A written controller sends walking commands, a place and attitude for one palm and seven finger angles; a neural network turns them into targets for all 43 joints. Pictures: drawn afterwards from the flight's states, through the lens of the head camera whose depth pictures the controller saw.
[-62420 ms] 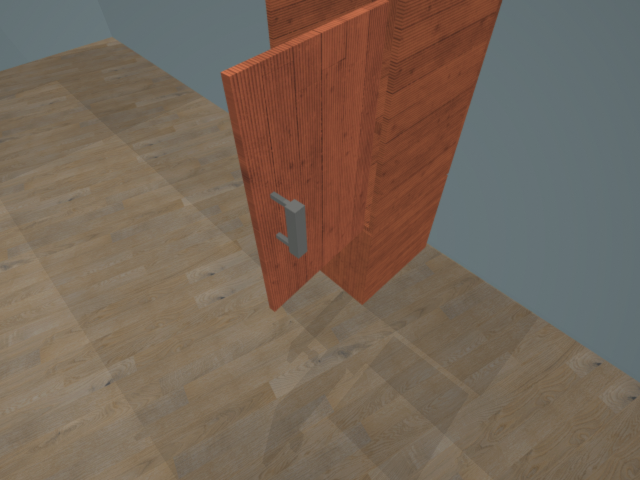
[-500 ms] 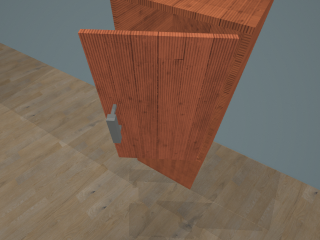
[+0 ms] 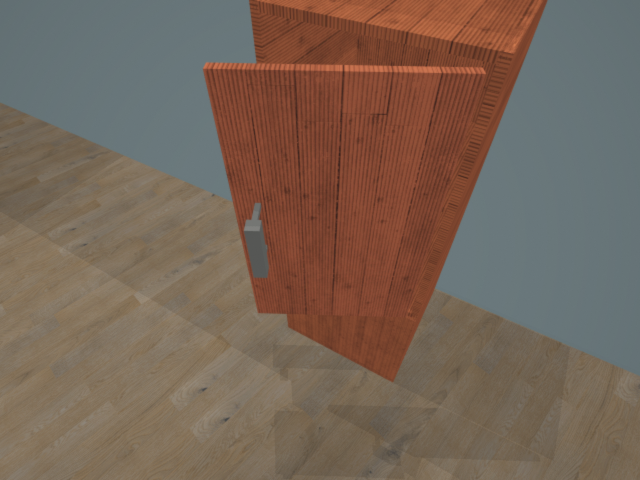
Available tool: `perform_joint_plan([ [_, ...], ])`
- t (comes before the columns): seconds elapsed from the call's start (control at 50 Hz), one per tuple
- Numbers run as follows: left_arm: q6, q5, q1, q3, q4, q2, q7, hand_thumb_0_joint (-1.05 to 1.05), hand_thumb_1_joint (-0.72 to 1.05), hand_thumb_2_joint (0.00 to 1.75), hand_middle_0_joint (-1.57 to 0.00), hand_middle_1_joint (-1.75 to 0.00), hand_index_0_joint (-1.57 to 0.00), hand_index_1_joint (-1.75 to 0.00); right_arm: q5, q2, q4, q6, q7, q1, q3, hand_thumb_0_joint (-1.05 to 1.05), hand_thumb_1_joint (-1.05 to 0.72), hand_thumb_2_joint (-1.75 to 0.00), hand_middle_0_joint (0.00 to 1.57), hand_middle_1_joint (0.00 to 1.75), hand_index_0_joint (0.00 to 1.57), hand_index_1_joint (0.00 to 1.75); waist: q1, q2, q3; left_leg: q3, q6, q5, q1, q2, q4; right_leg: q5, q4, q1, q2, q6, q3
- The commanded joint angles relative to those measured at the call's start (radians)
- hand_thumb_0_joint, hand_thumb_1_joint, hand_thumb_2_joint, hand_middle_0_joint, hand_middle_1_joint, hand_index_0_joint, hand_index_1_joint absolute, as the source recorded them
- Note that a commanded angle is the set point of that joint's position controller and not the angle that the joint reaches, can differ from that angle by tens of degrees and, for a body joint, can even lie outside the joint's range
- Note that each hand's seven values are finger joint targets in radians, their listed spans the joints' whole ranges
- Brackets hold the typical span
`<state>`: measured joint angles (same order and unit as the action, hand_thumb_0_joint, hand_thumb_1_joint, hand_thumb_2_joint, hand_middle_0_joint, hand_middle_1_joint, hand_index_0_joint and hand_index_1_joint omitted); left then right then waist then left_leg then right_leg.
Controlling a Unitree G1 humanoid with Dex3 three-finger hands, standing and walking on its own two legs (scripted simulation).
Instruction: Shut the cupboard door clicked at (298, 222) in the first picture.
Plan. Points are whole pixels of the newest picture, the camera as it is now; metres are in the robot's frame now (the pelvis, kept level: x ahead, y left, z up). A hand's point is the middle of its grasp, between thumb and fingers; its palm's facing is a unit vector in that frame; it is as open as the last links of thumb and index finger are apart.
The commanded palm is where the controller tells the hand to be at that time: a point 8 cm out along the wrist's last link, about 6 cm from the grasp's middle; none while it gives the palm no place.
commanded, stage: come to a stop and stand still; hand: left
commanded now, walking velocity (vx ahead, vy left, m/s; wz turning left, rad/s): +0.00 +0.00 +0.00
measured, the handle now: (259, 240) +0.50 +0.14 -0.04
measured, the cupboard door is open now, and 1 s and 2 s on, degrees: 28 28 28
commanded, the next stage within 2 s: look again from close up in 0.26 s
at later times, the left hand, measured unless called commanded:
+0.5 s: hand out of the picture +0.03 +0.21 -0.16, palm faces -0.03 -0.96 -0.27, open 7.4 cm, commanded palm none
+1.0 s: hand out of the picture +0.14 +0.22 -0.12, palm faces +0.18 -0.94 -0.30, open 7.4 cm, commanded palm +0.12 +0.24 -0.06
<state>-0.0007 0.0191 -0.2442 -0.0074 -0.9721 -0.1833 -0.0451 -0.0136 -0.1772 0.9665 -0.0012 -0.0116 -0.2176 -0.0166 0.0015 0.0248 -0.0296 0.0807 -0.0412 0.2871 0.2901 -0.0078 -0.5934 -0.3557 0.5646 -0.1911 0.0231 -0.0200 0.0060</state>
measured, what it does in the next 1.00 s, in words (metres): stands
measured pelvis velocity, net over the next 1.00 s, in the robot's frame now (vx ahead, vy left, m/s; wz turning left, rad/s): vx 0.02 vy -0.02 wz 0.01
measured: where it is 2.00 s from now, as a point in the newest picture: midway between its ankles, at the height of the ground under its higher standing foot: outside the picture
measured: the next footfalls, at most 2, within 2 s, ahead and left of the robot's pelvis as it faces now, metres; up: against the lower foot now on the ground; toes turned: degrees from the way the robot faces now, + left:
none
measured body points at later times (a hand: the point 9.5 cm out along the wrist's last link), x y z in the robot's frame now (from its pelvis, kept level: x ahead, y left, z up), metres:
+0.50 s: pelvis +0.00 +0.00 +0.01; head +0.03 -0.01 +0.46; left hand +0.03 +0.26 -0.14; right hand +0.05 -0.27 -0.14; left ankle +0.02 +0.09 -0.73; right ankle -0.03 -0.14 -0.73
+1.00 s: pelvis +0.02 -0.02 +0.00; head +0.05 -0.02 +0.45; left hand +0.13 +0.27 -0.10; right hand +0.11 -0.29 -0.13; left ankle +0.02 +0.09 -0.73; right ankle -0.02 -0.14 -0.72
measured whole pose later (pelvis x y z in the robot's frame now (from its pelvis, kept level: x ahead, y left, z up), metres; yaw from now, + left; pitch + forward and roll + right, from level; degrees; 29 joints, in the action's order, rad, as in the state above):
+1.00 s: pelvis +0.02 -0.02 +0.00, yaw +1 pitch +0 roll +1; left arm 0.03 -0.06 -0.29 0.12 -0.60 -0.27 -0.04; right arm 0.04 -0.25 0.94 0.13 -0.07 -0.20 0.00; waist 0.01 -0.03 -0.08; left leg 0.06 -0.01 0.29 0.28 -0.01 -0.57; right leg -0.36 0.70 -0.26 0.03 0.00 -0.03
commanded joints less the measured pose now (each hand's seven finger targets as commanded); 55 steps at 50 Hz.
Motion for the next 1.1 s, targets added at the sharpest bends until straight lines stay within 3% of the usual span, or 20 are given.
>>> perform_joint_plan([
  [0.0,0.009,0.002,-0.038,0.027,0.046,-0.134,0.007,0.00,0.90,0.90,-0.20,-0.30,-0.20,-0.30,-0.009,-0.153,-0.059,0.021,-0.001,-0.006,-0.023,0.00,-0.90,-0.90,0.20,0.30,0.20,0.30,-0.007,0.004,-0.057,-0.202,-0.029,0.156,0.038,-0.113,0.276,-0.037,-0.095,-0.086,0.016,0.057,0.036],
  [0.04,0.009,0.003,-0.040,0.027,0.041,-0.138,0.010,0.00,0.90,0.90,-0.20,-0.30,-0.20,-0.30,-0.009,-0.167,-0.056,0.023,-0.001,-0.008,-0.026,0.00,-0.90,-0.90,0.20,0.30,0.20,0.30,-0.007,0.003,-0.036,-0.211,-0.030,0.195,0.024,-0.117,0.298,-0.042,-0.093,-0.087,0.017,0.055,0.033],
  [0.14,0.016,0.002,-0.039,0.028,0.023,-0.163,0.015,0.00,0.90,0.90,-0.20,-0.30,-0.20,-0.30,-0.005,-0.187,-0.036,0.031,0.000,-0.008,-0.025,0.00,-0.90,-0.90,0.20,0.30,0.20,0.30,-0.011,-0.022,0.008,-0.199,-0.031,0.150,-0.009,-0.116,0.296,-0.012,-0.116,-0.068,0.037,0.059,0.047],
  [0.3,0.028,-0.001,-0.020,0.028,-0.018,-0.200,0.016,0.00,0.90,0.90,-0.20,-0.30,-0.20,-0.30,0.002,-0.205,0.014,0.044,-0.003,-0.010,-0.020,0.00,-0.90,-0.90,0.20,0.30,0.20,0.30,-0.003,-0.042,0.039,-0.149,-0.022,-0.088,-0.089,-0.104,0.234,0.110,-0.146,-0.052,0.067,0.059,0.076],
  [0.46,0.031,-0.002,-0.004,0.026,-0.049,-0.226,0.015,0.00,0.90,0.90,-0.20,-0.30,-0.20,-0.30,0.004,-0.214,0.050,0.046,-0.006,0.024,-0.014,0.00,-0.90,-0.90,0.20,0.30,0.20,0.30,-0.007,-0.030,0.045,-0.124,-0.014,-0.227,-0.136,-0.106,0.200,0.225,-0.157,-0.033,0.083,0.054,0.082],
  [0.66,0.030,-0.001,0.038,0.027,-0.055,-0.244,0.019,0.00,0.90,0.90,-0.20,-0.30,-0.20,-0.30,0.002,-0.229,0.065,0.042,-0.008,0.079,-0.009,0.00,-0.90,-0.90,0.20,0.30,0.20,0.30,-0.009,-0.032,0.031,-0.115,-0.002,-0.265,-0.149,-0.109,0.205,0.282,-0.176,-0.021,0.087,0.050,0.085],
  [0.86,0.032,-0.002,0.065,0.032,-0.045,-0.263,0.020,0.00,0.90,0.90,-0.20,-0.30,-0.20,-0.30,0.002,-0.247,0.070,0.042,-0.010,0.099,-0.009,0.00,-0.90,-0.90,0.20,0.30,0.20,0.30,-0.009,-0.047,0.072,-0.111,0.004,-0.342,-0.183,-0.115,0.201,0.371,-0.176,0.015,0.090,0.049,0.081],
  [0.88,0.032,-0.003,0.066,0.032,-0.044,-0.264,0.020,0.00,0.90,0.90,-0.20,-0.30,-0.20,-0.30,0.002,-0.250,0.069,0.041,-0.010,0.100,-0.008,0.00,-0.90,-0.90,0.20,0.30,0.20,0.30,-0.010,-0.043,0.070,-0.110,0.005,-0.341,-0.182,-0.115,0.202,0.374,-0.178,0.017,0.093,0.048,0.082],
  [0.9,0.038,0.002,-0.035,0.018,-0.058,-0.148,-0.028,0.00,0.90,0.90,-0.20,-0.30,-0.20,-0.30,0.013,-0.195,0.018,0.036,-0.007,0.048,-0.014,0.00,-0.90,-0.90,0.20,0.30,0.20,0.30,0.012,0.030,0.056,-0.053,0.034,-0.444,-0.165,-0.129,0.023,0.506,-0.167,-0.013,0.118,0.017,0.099],
  [0.92,0.314,-0.079,0.805,0.667,1.417,-0.918,-0.037,0.00,0.90,0.90,-0.20,-0.30,-0.20,-0.30,0.020,-0.339,-0.201,0.202,-0.094,-0.089,-0.072,0.00,-0.90,-0.90,0.20,0.30,0.20,0.30,0.089,-0.080,0.299,-0.187,-0.005,-0.545,-0.383,-0.060,-0.066,0.530,0.189,-0.051,0.034,0.035,-0.060],
  [0.94,0.215,-0.122,-0.062,0.122,0.844,-0.201,-0.010,0.00,0.90,0.90,-0.22,-0.32,-0.22,-0.32,0.111,-0.236,-0.228,0.274,-0.127,0.052,-0.009,0.00,-0.90,-0.90,0.20,0.30,0.20,0.30,0.022,0.310,0.398,-0.193,0.033,-0.737,-0.483,-0.066,-0.081,0.290,0.403,-0.234,-0.022,0.011,-0.107],
  [0.96,0.190,-0.175,-0.060,0.211,0.917,-0.236,-0.055,0.00,0.90,0.90,-0.24,-0.34,-0.24,-0.34,0.092,-0.231,-0.210,0.289,-0.112,0.044,-0.009,0.00,-0.90,-0.90,0.20,0.30,0.20,0.30,-0.008,0.218,0.444,-0.205,0.064,-0.835,-0.417,-0.079,-0.048,0.102,0.452,-0.200,-0.023,0.033,-0.113],
  [0.98,0.133,-0.160,-0.174,0.081,0.874,0.030,-0.018,0.00,0.90,0.90,-0.25,-0.36,-0.25,-0.36,0.059,-0.151,-0.240,0.302,-0.062,0.024,-0.036,0.00,-0.90,-0.90,0.20,0.30,0.20,0.30,0.036,0.273,0.279,-0.169,0.034,-0.748,-0.281,-0.066,0.075,0.018,0.310,-0.337,-0.023,0.026,-0.095],
  [1.0,0.178,-0.192,-0.023,0.139,1.054,-0.072,0.013,0.00,0.90,0.90,-0.27,-0.38,-0.27,-0.38,0.046,-0.191,-0.320,0.315,-0.034,0.035,-0.073,0.00,-0.90,-0.90,0.20,0.30,0.20,0.30,0.001,0.162,0.255,-0.138,0.045,-0.563,-0.156,-0.055,0.016,0.090,0.175,-0.293,-0.013,0.034,-0.078],
  [1.02,0.210,-0.212,-0.102,0.168,0.979,-0.089,0.046,0.00,0.90,0.90,-0.29,-0.40,-0.29,-0.40,0.041,-0.204,-0.346,0.332,-0.031,0.056,-0.083,0.00,-0.90,-0.90,0.20,0.30,0.20,0.30,-0.003,0.110,0.187,-0.108,0.054,-0.293,0.006,-0.020,-0.050,0.110,0.117,-0.297,-0.010,0.041,-0.083],
  [1.04,0.256,-0.221,-0.115,0.200,0.859,-0.106,0.070,0.00,0.90,0.90,-0.31,-0.42,-0.31,-0.42,0.038,-0.198,-0.351,0.338,-0.035,0.059,-0.071,0.00,-0.90,-0.90,0.20,0.30,0.20,0.30,0.016,-0.033,0.055,-0.108,0.054,-0.087,0.169,0.012,-0.099,0.046,0.079,-0.365,-0.001,0.039,-0.072],
  [1.06,0.310,-0.237,-0.189,0.254,0.701,-0.114,0.111,0.00,0.90,0.90,-0.33,-0.44,-0.33,-0.44,0.043,-0.189,-0.346,0.333,-0.034,0.045,-0.075,0.00,-0.90,-0.90,0.20,0.30,0.20,0.30,0.022,-0.153,-0.060,-0.111,0.055,-0.014,0.270,0.023,-0.142,-0.024,0.049,-0.427,0.007,0.043,-0.040],
  [1.08,0.385,-0.260,-0.234,0.236,0.611,-0.060,0.166,0.00,0.90,0.90,-0.35,-0.46,-0.35,-0.46,0.038,-0.185,-0.357,0.333,-0.026,0.060,-0.068,0.00,-0.90,-0.90,0.20,0.30,0.20,0.30,0.028,-0.329,-0.115,-0.117,0.053,0.002,0.373,0.018,-0.206,-0.011,0.082,-0.506,0.019,0.025,-0.011],
])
